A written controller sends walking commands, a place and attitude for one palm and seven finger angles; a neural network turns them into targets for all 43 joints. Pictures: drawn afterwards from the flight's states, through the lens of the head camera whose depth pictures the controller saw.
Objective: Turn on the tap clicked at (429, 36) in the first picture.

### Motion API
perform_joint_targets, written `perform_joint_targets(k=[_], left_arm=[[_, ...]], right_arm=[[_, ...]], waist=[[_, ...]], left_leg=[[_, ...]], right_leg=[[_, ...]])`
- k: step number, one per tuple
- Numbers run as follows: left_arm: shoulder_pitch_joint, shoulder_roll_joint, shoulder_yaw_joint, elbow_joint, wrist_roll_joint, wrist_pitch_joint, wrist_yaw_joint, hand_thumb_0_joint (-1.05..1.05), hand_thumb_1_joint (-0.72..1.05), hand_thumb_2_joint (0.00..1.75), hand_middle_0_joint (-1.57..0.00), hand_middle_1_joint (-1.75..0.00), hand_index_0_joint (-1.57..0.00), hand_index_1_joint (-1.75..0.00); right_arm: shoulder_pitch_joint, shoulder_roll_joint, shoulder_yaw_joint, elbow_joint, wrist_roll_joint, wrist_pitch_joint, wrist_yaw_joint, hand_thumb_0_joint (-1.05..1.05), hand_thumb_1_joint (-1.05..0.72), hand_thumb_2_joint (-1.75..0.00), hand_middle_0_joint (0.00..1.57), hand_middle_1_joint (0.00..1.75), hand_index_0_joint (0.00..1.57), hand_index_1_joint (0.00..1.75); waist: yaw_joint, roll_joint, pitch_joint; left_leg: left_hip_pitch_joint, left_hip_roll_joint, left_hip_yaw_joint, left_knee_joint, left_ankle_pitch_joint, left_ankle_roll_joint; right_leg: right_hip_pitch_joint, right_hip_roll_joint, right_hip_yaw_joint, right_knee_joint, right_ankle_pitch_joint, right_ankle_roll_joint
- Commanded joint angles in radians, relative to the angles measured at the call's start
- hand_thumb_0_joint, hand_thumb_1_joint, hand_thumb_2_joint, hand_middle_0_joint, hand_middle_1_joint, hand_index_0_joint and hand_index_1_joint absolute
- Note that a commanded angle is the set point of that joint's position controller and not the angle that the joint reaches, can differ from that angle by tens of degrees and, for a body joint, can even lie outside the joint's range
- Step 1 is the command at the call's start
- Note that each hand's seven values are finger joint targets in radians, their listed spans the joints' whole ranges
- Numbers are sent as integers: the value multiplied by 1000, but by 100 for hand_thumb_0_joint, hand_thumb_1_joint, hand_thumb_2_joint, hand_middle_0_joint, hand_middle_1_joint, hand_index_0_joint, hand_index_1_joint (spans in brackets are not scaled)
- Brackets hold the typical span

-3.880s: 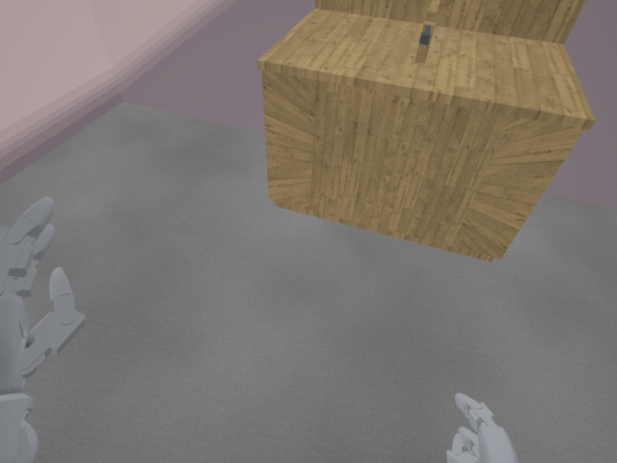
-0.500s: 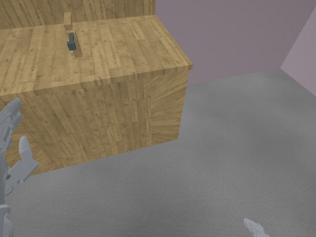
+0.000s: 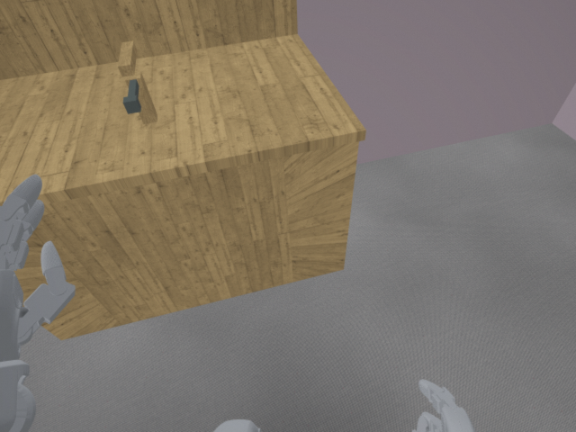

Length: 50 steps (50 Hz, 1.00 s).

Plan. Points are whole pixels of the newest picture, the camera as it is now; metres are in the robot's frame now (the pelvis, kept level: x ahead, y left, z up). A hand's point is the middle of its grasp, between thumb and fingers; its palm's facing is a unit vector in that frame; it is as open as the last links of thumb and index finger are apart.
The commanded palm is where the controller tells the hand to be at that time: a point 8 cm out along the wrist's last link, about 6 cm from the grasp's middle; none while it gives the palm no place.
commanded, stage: take the last steps up to it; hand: left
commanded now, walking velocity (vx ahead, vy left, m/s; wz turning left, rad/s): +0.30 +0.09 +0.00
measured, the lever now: (132, 104) +0.72 +0.41 +0.08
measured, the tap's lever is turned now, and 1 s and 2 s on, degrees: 0 0 0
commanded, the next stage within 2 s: come to a stop and stand still in 1.14 s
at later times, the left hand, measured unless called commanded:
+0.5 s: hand (88, 186) +0.34 +0.27 +0.19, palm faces +0.40 -0.84 -0.37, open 7.4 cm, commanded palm +0.28 +0.31 +0.19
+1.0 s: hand (141, 142) +0.43 +0.24 +0.19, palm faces +0.36 -0.83 -0.43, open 7.4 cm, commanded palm +0.38 +0.30 +0.19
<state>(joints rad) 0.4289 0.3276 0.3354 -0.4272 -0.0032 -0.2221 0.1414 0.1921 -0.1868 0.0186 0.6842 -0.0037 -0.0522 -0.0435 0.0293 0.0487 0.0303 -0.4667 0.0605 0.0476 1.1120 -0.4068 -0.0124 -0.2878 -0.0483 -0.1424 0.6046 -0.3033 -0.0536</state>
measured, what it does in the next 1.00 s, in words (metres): walks ahead: left foot, then right foot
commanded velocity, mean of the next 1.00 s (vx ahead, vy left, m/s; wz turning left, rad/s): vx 0.26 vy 0.07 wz -0.01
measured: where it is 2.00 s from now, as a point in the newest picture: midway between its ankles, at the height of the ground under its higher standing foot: outside the picture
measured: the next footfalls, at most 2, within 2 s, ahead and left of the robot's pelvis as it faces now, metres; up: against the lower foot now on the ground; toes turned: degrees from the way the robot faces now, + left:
left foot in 0.30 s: +0.18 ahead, +0.15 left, +0.00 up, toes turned +9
right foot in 0.68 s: +0.26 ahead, -0.09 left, +0.00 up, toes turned -10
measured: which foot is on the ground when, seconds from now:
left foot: up 0.00-0.28, down 0.30-0.70, up 0.72-1.00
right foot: down 0.00-0.30, up 0.32-0.66, down 0.68-1.00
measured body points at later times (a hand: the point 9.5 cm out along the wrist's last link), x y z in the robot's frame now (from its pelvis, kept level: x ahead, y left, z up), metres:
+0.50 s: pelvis +0.12 +0.04 +0.01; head +0.13 +0.05 +0.46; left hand +0.32 +0.32 +0.21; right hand +0.28 -0.18 -0.07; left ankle +0.14 +0.14 -0.73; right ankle +0.12 -0.09 -0.66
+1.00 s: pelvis +0.22 +0.02 +0.01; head +0.24 +0.02 +0.46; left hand +0.41 +0.28 +0.22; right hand +0.37 -0.25 -0.07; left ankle +0.28 +0.16 -0.71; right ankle +0.22 -0.08 -0.73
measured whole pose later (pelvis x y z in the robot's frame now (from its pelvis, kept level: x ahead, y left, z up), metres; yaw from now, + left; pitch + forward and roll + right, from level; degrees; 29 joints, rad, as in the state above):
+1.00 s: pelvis +0.22 +0.02 +0.01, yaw -1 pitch -1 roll +1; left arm 0.51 0.39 0.37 -0.59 -0.01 -0.25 0.16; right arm 0.20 -0.26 -0.04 0.59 -0.01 -0.05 -0.06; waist -0.02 -0.03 0.07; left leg -0.38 0.08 0.10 0.65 -0.28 -0.01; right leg -0.22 -0.06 -0.14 0.52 -0.28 -0.03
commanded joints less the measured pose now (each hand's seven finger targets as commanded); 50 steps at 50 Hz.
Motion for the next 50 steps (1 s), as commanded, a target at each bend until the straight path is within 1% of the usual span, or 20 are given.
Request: perform_joint_targets(k=[1,4,9,13,14,15,16,17,19,22,27,32,33,34,35,36,38,42,47,50], left_arm=[[-66,208,135,-186,-8,-72,20,0,90,90,-20,-30,-20,-30],[-57,205,127,-231,-7,-84,29,0,90,90,-20,-30,-20,-30],[9,213,152,-310,-17,-76,51,0,90,90,-20,-30,-20,-30],[1,212,159,-320,-22,-71,59,0,90,90,-20,-30,-20,-30],[-20,212,158,-333,-24,-79,60,0,90,90,-20,-30,-20,-30],[-31,204,153,-350,-25,-86,59,0,90,90,-20,-30,-20,-30],[-34,207,133,-320,-20,-93,54,0,90,90,-20,-30,-20,-30],[-40,249,164,-263,-15,-90,52,0,90,90,-20,-30,-20,-30],[-80,230,146,-288,-18,-81,39,0,90,90,-20,-30,-20,-30],[-45,188,115,-367,-14,-83,26,0,90,90,-20,-30,-20,-30],[2,191,134,-326,-15,-72,25,0,90,90,-20,-30,-20,-30],[-50,192,140,-212,-15,-51,28,0,90,90,-20,-30,-20,-30],[-60,196,138,-189,-11,-48,27,0,90,90,-20,-30,-20,-30],[-84,211,134,-181,0,-47,29,0,90,90,-20,-30,-20,-30],[-98,241,152,-180,-1,-43,32,0,90,90,-20,-30,-20,-30],[-106,234,151,-175,-9,-41,31,0,90,90,-20,-30,-20,-30],[-105,225,141,-187,-15,-52,21,0,90,90,-20,-30,-20,-30],[-61,235,158,-289,-7,-84,29,0,90,90,-20,-30,-20,-30],[62,239,199,-343,-24,-76,53,0,90,90,-20,-30,-20,-30],[43,215,181,-312,-31,-63,57,0,90,90,-20,-30,-20,-30]], right_arm=[[-109,-94,-44,-164,7,-38,-20,0,-90,-90,20,30,20,30],[-93,-105,-57,-184,2,-44,-17,0,-90,-90,20,30,20,30],[-72,-100,-75,-232,2,-62,-16,0,-90,-90,20,30,20,30],[-39,-117,-90,-239,5,-56,-30,0,-90,-90,20,30,20,30],[-23,-135,-99,-239,9,-55,-35,0,-90,-90,20,30,20,30],[-34,-160,-107,-244,11,-52,-33,0,-90,-90,20,30,20,30],[-44,-143,-96,-259,12,-58,-28,0,-90,-90,20,30,20,30],[-56,-125,-74,-239,0,-63,-27,0,-90,-90,20,30,20,30],[-58,-128,-82,-209,12,-66,-22,0,-90,-90,20,30,20,30],[-49,-128,-82,-206,17,-86,-11,0,-90,-90,20,30,20,30],[-46,-118,-67,-203,7,-109,-12,0,-90,-90,20,30,20,30],[-58,-114,-61,-193,10,-94,-27,0,-90,-90,20,30,20,30],[-61,-111,-61,-191,13,-87,-27,0,-90,-90,20,30,20,30],[-54,-94,-61,-190,14,-79,-25,0,-90,-90,20,30,20,30],[-73,-81,-53,-206,11,-78,-21,0,-90,-90,20,30,20,30],[-95,-96,-53,-207,6,-80,-17,0,-90,-90,20,30,20,30],[-72,-114,-69,-183,11,-76,-4,0,-90,-90,20,30,20,30],[-108,-100,-50,-190,8,-40,-8,0,-90,-90,20,30,20,30],[-80,-92,-64,-234,-1,-51,-19,0,-90,-90,20,30,20,30],[-49,-103,-75,-237,2,-46,-28,0,-90,-90,20,30,20,30]], waist=[[-36,-135,-82],[-31,-147,-94],[1,-209,-139],[-32,-111,-170],[-54,5,-200],[-51,220,-226],[-39,271,-187],[-49,205,-143],[-48,142,-77],[-30,174,-83],[-38,188,-86],[-28,80,-115],[-23,23,-131],[-26,-155,-159],[-21,-361,-153],[-12,-295,-117],[-28,-248,-100],[-37,-133,-105],[-3,-144,-153],[-25,-115,-153]], left_leg=[[-216,42,-35,37,99,-16],[-127,40,26,-195,139,-6],[-4,0,113,-464,130,14],[270,-25,141,-670,252,27],[423,29,45,-701,292,66],[567,222,-233,-719,439,157],[584,349,-435,-770,529,237],[497,370,-460,-811,435,259],[410,336,-345,-809,350,265],[312,230,-116,-822,284,196],[258,217,-39,-840,319,164],[234,192,10,-659,234,114],[184,160,39,-537,202,99],[73,78,99,-298,116,70],[-156,-41,93,-57,-127,27],[-221,-26,-16,91,-149,17],[-203,24,-74,139,-43,1],[-59,49,-21,-108,50,-4],[93,-8,89,-465,113,9],[236,-31,114,-618,222,7]], right_leg=[[214,-260,286,-323,222,-103],[212,-244,198,-310,338,-97],[297,-245,195,-255,391,-105],[202,-166,134,-63,352,-39],[85,-124,97,108,319,-1],[-132,-19,25,322,-16,49],[-277,29,71,507,-328,50],[-323,8,122,614,-306,45],[-387,-48,147,622,-220,58],[-303,-51,81,498,-79,71],[-144,-21,0,195,-20,85],[80,37,-56,-97,37,76],[165,10,-3,-158,62,56],[245,-133,232,-224,67,-13],[344,-333,598,-304,174,-123],[321,-407,671,-328,237,-168],[248,-359,561,-327,122,-159],[133,-274,209,-291,335,-102],[197,-231,183,-246,308,-98],[141,-179,166,-184,167,-47]])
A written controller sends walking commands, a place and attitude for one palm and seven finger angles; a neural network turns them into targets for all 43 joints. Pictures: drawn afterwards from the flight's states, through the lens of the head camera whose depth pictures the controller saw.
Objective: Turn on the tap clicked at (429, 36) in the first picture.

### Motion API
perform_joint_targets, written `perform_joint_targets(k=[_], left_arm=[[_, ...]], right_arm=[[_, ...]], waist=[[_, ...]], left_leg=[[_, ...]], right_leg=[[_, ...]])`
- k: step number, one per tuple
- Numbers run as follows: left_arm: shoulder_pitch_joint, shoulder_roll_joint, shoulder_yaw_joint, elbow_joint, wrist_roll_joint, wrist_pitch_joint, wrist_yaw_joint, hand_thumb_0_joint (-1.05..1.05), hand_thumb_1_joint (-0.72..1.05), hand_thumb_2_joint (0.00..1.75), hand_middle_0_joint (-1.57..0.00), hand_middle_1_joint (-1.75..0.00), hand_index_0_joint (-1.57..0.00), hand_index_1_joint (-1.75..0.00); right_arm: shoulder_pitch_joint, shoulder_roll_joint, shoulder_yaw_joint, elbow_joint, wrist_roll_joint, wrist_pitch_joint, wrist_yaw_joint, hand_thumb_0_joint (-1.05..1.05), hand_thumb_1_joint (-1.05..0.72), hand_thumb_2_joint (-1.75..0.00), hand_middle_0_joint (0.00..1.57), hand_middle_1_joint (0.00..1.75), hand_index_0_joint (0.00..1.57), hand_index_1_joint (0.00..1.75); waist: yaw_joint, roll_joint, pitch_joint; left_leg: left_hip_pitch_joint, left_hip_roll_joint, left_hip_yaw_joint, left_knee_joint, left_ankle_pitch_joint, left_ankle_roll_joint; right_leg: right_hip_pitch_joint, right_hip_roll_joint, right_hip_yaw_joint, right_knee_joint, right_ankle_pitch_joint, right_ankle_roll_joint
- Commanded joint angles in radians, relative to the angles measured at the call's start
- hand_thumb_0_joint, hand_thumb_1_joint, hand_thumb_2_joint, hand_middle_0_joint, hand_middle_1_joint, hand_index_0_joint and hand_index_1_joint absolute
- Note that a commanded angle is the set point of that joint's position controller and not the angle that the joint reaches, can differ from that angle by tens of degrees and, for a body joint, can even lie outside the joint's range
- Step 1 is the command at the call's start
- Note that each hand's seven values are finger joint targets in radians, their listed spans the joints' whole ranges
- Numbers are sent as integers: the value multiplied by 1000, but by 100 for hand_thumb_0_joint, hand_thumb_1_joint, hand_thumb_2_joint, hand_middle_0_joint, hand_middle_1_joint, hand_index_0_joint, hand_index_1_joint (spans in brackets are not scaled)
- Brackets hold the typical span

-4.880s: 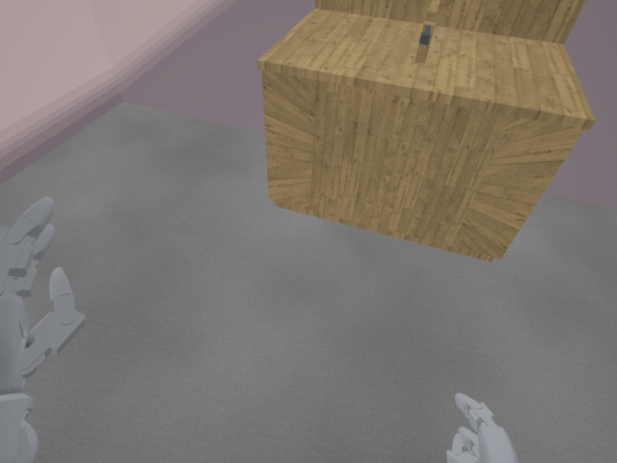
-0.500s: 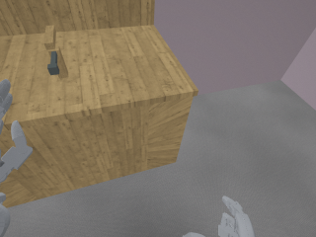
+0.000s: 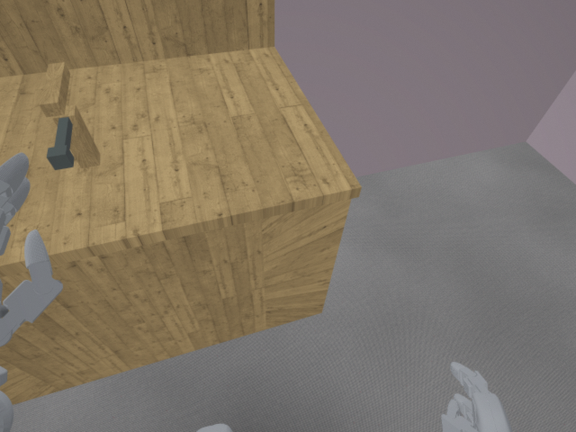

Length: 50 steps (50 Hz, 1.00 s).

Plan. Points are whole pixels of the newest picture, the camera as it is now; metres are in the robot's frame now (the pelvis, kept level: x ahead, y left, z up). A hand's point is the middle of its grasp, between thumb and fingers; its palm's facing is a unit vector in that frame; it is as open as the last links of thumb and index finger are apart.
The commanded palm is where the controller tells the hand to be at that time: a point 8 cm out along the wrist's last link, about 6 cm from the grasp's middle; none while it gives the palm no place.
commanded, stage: take the last steps up to it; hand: left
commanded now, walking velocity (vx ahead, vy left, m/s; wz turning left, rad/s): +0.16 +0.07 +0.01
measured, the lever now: (60, 157) +0.50 +0.40 +0.08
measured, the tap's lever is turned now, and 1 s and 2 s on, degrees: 0 0 0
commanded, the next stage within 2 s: come to a stop and stand still in 0.14 s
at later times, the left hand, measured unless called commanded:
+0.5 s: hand (75, 235) +0.28 +0.24 +0.17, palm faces +0.40 -0.80 -0.44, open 7.4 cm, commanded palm +0.22 +0.28 +0.18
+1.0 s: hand out of the picture +0.25 +0.31 +0.16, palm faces +0.28 -0.88 -0.37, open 7.4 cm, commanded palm +0.19 +0.35 +0.18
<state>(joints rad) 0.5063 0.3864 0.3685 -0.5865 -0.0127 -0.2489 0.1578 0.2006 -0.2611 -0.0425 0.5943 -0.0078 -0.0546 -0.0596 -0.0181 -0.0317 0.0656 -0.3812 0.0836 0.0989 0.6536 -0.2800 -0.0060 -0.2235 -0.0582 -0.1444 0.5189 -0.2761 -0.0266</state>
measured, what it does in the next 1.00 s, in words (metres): steps on the spot: left foot, then right foot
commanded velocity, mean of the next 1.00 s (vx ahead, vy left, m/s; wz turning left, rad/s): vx -0.01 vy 0.02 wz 0.00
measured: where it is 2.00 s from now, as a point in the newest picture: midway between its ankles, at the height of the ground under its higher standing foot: outside the picture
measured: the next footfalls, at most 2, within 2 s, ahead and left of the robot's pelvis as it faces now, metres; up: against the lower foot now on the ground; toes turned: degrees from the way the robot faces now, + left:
left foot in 0.04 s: +0.11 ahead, +0.12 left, +0.00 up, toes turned -1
right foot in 0.34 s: +0.11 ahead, -0.09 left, +0.00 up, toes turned -6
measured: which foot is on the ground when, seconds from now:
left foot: up 0.00-0.02, down 0.04-1.00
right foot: down 0.00-0.06, up 0.08-0.32, down 0.34-0.82, up 0.84-1.00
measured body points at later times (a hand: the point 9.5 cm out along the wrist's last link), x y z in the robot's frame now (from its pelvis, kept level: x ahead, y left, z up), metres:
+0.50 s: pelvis +0.06 +0.01 +0.00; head +0.08 -0.01 +0.45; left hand +0.25 +0.28 +0.20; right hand +0.22 -0.21 -0.11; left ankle +0.05 +0.12 -0.72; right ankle +0.07 -0.09 -0.74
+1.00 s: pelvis +0.01 +0.08 +0.00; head +0.02 +0.11 +0.45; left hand +0.22 +0.36 +0.18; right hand +0.17 -0.14 -0.06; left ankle +0.07 +0.12 -0.74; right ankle +0.00 -0.05 -0.72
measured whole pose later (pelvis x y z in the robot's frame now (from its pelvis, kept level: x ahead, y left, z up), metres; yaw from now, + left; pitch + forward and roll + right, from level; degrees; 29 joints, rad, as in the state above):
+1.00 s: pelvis +0.01 +0.08 +0.00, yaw -4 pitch -2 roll -1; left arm 0.42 0.40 0.35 -0.44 -0.03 -0.27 0.08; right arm 0.24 -0.15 0.03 0.56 0.00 -0.15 0.02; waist 0.01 -0.05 0.04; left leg -0.25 -0.07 0.08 0.41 -0.14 0.11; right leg -0.25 -0.02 -0.04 0.61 -0.38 -0.02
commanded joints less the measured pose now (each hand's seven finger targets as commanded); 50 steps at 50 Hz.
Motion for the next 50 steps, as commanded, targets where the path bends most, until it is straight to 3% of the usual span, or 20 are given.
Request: perform_joint_targets(k=[1,2,3,5,11,15,19,21,27,29,32,33,34,35,36,39,42,45,46,50], left_arm=[[-48,141,126,-138,-23,-36,38,0,90,90,-20,-30,-20,-30],[-84,134,112,-138,-22,-39,34,0,90,90,-20,-30,-20,-30],[-110,131,111,-124,-23,-43,32,0,90,90,-20,-30,-20,-30],[-139,162,114,-47,-12,-45,22,0,90,90,-20,-30,-20,-30],[-138,124,56,-181,-9,-29,8,0,90,90,-20,-30,-20,-30],[-102,154,100,-163,-12,-10,21,0,90,90,-20,-30,-20,-30],[-103,153,125,-57,-27,8,19,0,90,90,-20,-30,-20,-30],[-83,135,110,-8,-32,27,13,0,90,90,-20,-30,-20,-30],[-70,140,103,-65,-11,18,21,0,90,90,-20,-30,-20,-30],[-58,144,93,-135,-14,23,26,0,90,90,-20,-30,-20,-30],[-47,165,100,-259,-15,10,30,0,90,90,-20,-30,-20,-30],[-1036,922,688,-333,111,-88,21,0,90,90,-20,-30,-20,-30],[-482,361,312,207,9,-24,-31,0,90,90,-20,-30,-20,-30],[-386,268,208,37,-8,-46,-30,0,90,90,-20,-30,-20,-30],[-365,151,129,112,-23,-52,-23,0,90,90,-20,-30,-20,-30],[-248,102,30,-46,-38,-79,-29,0,90,90,-20,-30,-20,-30],[-155,92,8,-86,-29,-75,-48,0,90,90,-20,-30,-20,-30],[-189,159,107,-51,-27,-73,-40,0,90,90,-20,-30,-20,-30],[-215,231,177,-81,-27,-76,-31,0,90,90,-20,-30,-20,-30],[-254,218,172,-67,-34,-70,-42,0,90,90,-20,-30,-20,-30]], right_arm=[[-44,-44,-23,-145,14,-41,-19,0,-90,-90,20,30,20,30],[-46,-63,-27,-152,18,-41,-22,0,-90,-90,20,30,20,30],[-51,-79,-27,-157,23,-41,-22,0,-90,-90,20,30,20,30],[-69,-59,-11,-144,12,-54,-18,0,-90,-90,20,30,20,30],[-56,-61,-8,-126,20,-93,5,0,-90,-90,20,30,20,30],[-69,-43,16,-127,14,-97,8,0,-90,-90,20,30,20,30],[-59,-4,30,-124,10,-79,7,0,-90,-90,20,30,20,30],[-72,-19,16,-123,17,-63,12,0,-90,-90,20,30,20,30],[-110,-10,36,-142,13,-32,-11,0,-90,-90,20,30,20,30],[-95,-28,21,-155,11,-23,-17,0,-90,-90,20,30,20,30],[-104,-49,13,-184,11,-30,-23,0,-90,-90,20,30,20,30],[66,-52,-23,-116,-36,-118,0,0,-90,-90,20,30,20,30],[-4,46,24,-81,-11,-123,24,0,-90,-90,20,30,20,30],[-21,0,9,-175,10,-130,28,0,-90,-90,20,30,20,30],[-51,-9,9,-168,39,-148,34,0,-90,-90,20,30,20,30],[-31,-66,-15,-138,20,-163,51,0,-90,-90,20,30,20,30],[-67,-69,-7,-181,16,-161,76,0,-90,-90,20,30,20,30],[-66,-66,-6,-180,14,-146,71,0,-90,-90,20,30,20,30],[-68,-69,-4,-187,16,-145,65,0,-90,-90,20,30,20,30],[-75,-59,8,-192,6,-137,49,0,-90,-90,20,30,20,30]], waist=[[10,22,-170],[9,124,-153],[11,275,-143],[6,308,-101],[18,278,-141],[24,194,-172],[3,-107,-185],[9,-189,-154],[22,-94,-218],[17,-31,-247],[31,222,-229],[98,-1,-68],[54,-101,-228],[67,-64,-150],[51,30,-223],[46,207,-257],[55,335,-117],[43,67,-69],[50,48,-107],[43,187,-160]], left_leg=[[213,-26,27,-211,93,11],[257,54,-93,-261,81,52],[317,206,-312,-304,149,133],[229,314,-464,-403,117,226],[206,169,-154,-309,231,159],[149,155,-125,-219,266,90],[59,-47,-17,-16,-31,-27],[18,-51,-60,98,-139,-27],[37,-58,-64,-115,-8,-16],[149,-34,-71,-211,242,-7],[217,111,-200,-265,529,34],[-84,49,-102,31,286,61],[16,-123,-93,136,48,6],[-5,-105,-97,110,-59,-10],[47,-77,-99,-1,-55,0],[252,-59,-116,-241,220,8],[126,123,-365,-446,202,62],[76,135,-341,-455,156,76],[136,122,-304,-433,225,61],[149,86,-272,-448,-2,-2]], right_leg=[[30,-150,147,-30,86,-52],[-64,-81,119,83,-21,-17],[-208,15,53,241,-191,24],[-290,18,100,506,-337,28],[-156,28,37,260,-140,46],[47,46,25,-49,26,51],[93,-176,336,-150,484,-52],[89,-231,385,-171,572,-98],[245,-171,214,-43,759,-55],[206,-126,194,-8,653,-20],[65,-14,135,40,214,28],[43,-77,271,-155,317,61],[90,-182,388,-125,511,-129],[134,-228,422,-186,704,-105],[213,-259,409,-138,726,-143],[104,-88,234,-60,257,-51],[-32,40,124,194,-108,9],[-40,38,128,216,-124,9],[-42,40,111,180,-102,13],[54,46,84,-31,-91,-1]])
